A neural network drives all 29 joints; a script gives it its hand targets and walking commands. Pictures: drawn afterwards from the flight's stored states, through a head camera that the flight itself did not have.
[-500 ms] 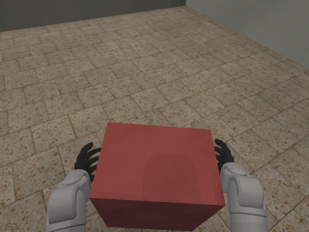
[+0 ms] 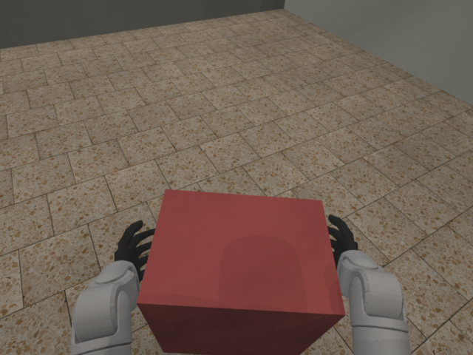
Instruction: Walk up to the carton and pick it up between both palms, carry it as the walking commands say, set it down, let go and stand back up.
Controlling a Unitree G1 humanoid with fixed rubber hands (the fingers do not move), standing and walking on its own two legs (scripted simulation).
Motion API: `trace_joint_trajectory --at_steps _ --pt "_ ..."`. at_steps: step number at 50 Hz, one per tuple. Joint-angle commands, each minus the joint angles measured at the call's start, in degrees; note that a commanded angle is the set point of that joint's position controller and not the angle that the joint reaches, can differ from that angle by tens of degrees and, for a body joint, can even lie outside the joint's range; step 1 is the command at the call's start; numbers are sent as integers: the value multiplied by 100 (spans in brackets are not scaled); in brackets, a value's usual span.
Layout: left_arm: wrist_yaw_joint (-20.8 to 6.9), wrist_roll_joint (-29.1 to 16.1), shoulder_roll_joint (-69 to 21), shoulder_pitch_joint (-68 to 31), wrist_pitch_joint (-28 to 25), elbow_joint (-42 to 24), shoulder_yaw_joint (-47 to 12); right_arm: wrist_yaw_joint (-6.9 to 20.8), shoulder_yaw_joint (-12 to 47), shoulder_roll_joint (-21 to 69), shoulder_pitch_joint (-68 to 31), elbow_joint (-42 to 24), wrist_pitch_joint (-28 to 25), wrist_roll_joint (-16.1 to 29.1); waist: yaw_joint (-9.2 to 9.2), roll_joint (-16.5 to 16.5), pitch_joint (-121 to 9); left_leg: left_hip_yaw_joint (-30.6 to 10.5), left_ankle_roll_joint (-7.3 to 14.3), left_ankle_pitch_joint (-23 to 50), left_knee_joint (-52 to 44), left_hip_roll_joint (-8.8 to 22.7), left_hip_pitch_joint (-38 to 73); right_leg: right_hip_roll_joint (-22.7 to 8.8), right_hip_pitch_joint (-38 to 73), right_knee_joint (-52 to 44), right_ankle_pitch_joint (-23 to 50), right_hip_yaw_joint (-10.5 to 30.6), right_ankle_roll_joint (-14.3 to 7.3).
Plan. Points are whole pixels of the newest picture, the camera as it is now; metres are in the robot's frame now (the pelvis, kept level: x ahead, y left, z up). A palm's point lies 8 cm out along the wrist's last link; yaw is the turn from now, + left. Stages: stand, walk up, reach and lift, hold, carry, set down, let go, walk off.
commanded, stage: carry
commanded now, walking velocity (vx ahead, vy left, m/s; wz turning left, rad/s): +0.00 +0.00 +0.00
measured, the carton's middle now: (236, 282) +0.26 +0.00 -0.03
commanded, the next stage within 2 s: hold in 0.68 s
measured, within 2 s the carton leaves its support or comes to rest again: neither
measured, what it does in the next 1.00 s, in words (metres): stands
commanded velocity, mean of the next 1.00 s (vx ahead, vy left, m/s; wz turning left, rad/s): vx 0.00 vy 0.00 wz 0.00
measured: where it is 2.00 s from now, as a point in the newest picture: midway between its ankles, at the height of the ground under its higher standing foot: outside the picture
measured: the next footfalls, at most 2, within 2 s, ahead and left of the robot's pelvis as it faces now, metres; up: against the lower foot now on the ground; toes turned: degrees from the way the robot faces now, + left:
none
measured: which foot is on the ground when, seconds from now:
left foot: down 0.00-1.00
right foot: down 0.00-1.00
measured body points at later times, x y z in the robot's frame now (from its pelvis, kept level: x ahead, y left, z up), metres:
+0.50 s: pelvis +0.00 +0.00 +0.00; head +0.00 +0.01 +0.45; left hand +0.27 +0.17 +0.04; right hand +0.28 -0.18 +0.04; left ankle -0.02 +0.10 -0.72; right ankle +0.10 -0.10 -0.72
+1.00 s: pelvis +0.01 +0.00 +0.00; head +0.02 -0.03 +0.45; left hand +0.28 +0.17 +0.02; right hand +0.30 -0.18 +0.01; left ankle -0.02 +0.10 -0.72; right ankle +0.10 -0.10 -0.72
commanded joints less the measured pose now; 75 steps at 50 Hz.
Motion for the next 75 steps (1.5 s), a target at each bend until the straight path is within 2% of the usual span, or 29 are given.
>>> trace_joint_trajectory --at_steps 1,7,8,15,27,31,34,35,36,37,39,40,43,44,46,47,48,50,52,55,57,61,64,66,67,69,71,72,75 --pt "-1012 -1218 -3676 -3464 -290 -577 -4036 1179 3883 4355 -3113 -1086 -345 1243 139 85 -1824 -547 271 145 -706 418 636 -795 769 -1087 -65 874 -183" --pt "-1019 -1132 -3599 -3428 -387 -445 -3994 1198 3809 4303 -3016 -874 -443 1147 137 99 -1784 -574 287 144 -746 430 674 -792 713 -1115 -207 870 -165" --pt "-1009 -1234 -3648 -3444 -370 -668 -4111 1189 3931 4338 -3058 -1131 -431 1255 140 161 -1795 -598 294 188 -782 452 682 -776 724 -1083 -154 833 -168" --pt "-1015 -1154 -3586 -3389 -388 -480 -4048 1191 3875 4278 -3013 -944 -446 1178 138 118 -1701 -566 282 37 -751 406 594 -787 675 -1166 -380 873 -159" --pt "-1009 -1116 -3561 -3290 -470 -430 -4029 1180 3846 4236 -2923 -946 -531 1127 138 82 -1812 -556 284 160 -702 410 654 -790 754 -1100 -120 863 -174" --pt "-996 -1133 -3558 -3301 -499 -533 -4089 1176 3870 4229 -2860 -994 -563 1139 138 213 -1785 -581 282 272 -758 453 660 -768 750 -995 66 801 -193" --pt "-996 -1107 -3549 -3323 -521 -465 -4061 1176 3821 4215 -2861 -915 -585 1095 139 181 -1834 -567 282 267 -732 454 655 -770 812 -983 87 789 -196" --pt "-939 -38 -3225 -2951 -1006 1545 -2641 1206 2481 3689 -2502 584 -964 402 -253 1062 -750 -1735 247 -7 -1896 -17 -509 586 2685 -332 -315 207 -120" --pt "-915 -9 -3265 -3119 -1247 1371 -2714 1206 2543 3844 -2648 520 -1168 365 -95 1118 -808 -1841 288 159 -2008 38 -964 618 3269 -209 30 250 -101" --pt "-903 -30 -3319 -3085 -1427 1272 -2830 1206 2678 3913 -2684 318 -1338 404 -94 1083 -1011 -1889 261 470 -1959 63 -1041 572 3576 -171 358 310 -49" --pt "-944 -317 -3619 -3683 -1732 605 -3335 1262 3100 4200 -2986 -74 -1528 521 -62 673 -1692 -1830 202 1130 -1745 2 -640 540 3687 -196 666 342 12" --pt "-914 -407 -3850 -4104 -1798 439 -3450 1322 3316 4309 -3395 -199 -1593 638 23 730 -1909 -1838 190 1121 -1755 43 -677 622 3855 -116 681 291 44" --pt "-859 -539 -4032 -4079 -1882 374 -3564 1433 3946 4545 -3843 -421 -1712 893 329 627 -2523 -1739 124 1399 -1632 -4 -529 604 4098 -91 1019 363 109" --pt "-865 -513 -4026 -3964 -1863 536 -3498 1429 4017 4574 -3876 -413 -1697 914 361 569 -2477 -1720 131 1258 -1629 -18 -588 585 4115 -93 1003 374 122" --pt "-934 -546 -3931 -3805 -1858 651 -3512 1379 3988 4599 -3695 -416 -1667 848 211 280 -2476 -1693 133 1141 -1586 -71 -569 534 4103 -179 1024 423 144" --pt "-976 -538 -4263 -2576 -1953 740 -3510 1469 4737 5113 -3014 -78 -1653 1128 986 255 -2412 -1341 210 1522 -1413 -373 -673 328 4579 -168 1609 302 84" --pt "-1048 -605 -4255 -2717 -2002 687 -3581 1468 4668 5144 -2878 -96 -1678 1081 764 63 -2412 -1331 222 1402 -1393 -391 -744 264 4654 -168 1697 383 109" --pt "-1165 -524 -4093 -2723 -2056 1071 -3291 1469 4444 5133 -2706 274 -1667 887 698 -271 -1929 -1315 287 924 -1490 -405 -1009 208 4553 -256 1230 391 138" --pt "-1271 -401 -3927 -2777 -2120 1436 -2978 1481 4277 5064 -2891 469 -1698 771 767 -358 -1556 -1275 349 513 -1543 -407 -1134 167 4382 -343 636 407 152" --pt "-1430 -305 -3831 -3160 -2278 1857 -2706 1486 4037 5110 -3142 840 -1794 674 719 -376 -1199 -1260 414 137 -1530 -404 -1225 116 4059 -422 -136 472 204" --pt "-1517 -286 -3790 -3694 -2438 2039 -2582 1497 3784 5210 -3266 1298 -1878 582 599 -318 -1121 -1263 456 -144 -1480 -376 -1332 77 3960 -380 -540 524 225" --pt "-1683 -316 -3895 -4926 -2875 2211 -2550 1560 3493 5627 -3870 1919 -2236 586 607 -120 -1249 -1326 509 -493 -1220 -313 -1760 47 3867 -118 -1135 728 247" --pt "-1752 -322 -3977 -5661 -3226 2159 -2562 1573 3225 5929 -4156 2360 -2573 548 615 79 -1449 -1318 502 -490 -1023 -304 -2040 39 3804 46 -973 757 231" --pt "-1796 -230 -4023 -5812 -3405 2360 -2510 1559 2939 5970 -4132 2689 -2785 383 488 130 -1468 -1318 486 -523 -890 -300 -2287 62 3732 137 -834 685 225" --pt "-1814 -158 -4076 -5762 -3469 2544 -2445 1545 2833 5979 -4156 2778 -2887 299 472 176 -1512 -1301 471 -503 -834 -302 -2337 66 3716 164 -738 661 206" --pt "-1833 -82 -4174 -5608 -3570 2795 -2445 1519 2561 5961 -3872 3093 -3040 118 293 240 -1469 -1308 433 -391 -797 -300 -2442 95 3629 212 -372 568 170" --pt "-1825 62 -4222 -5322 -3665 3007 -2362 1503 2343 5901 -3628 3324 -3180 -55 246 363 -1453 -1319 399 -201 -775 -305 -2458 99 3512 265 -18 510 131" --pt "-1810 63 -4270 -5303 -3712 3057 -2367 1502 2236 5835 -3455 3434 -3239 -149 135 385 -1413 -1333 374 -127 -758 -303 -2454 104 3429 288 118 483 109" --pt "-1744 187 -4229 -4936 -3862 3292 -2199 1489 2062 5671 -3283 3543 -3446 -261 135 322 -1408 -1357 333 272 -628 -349 -2437 77 3119 361 555 507 55"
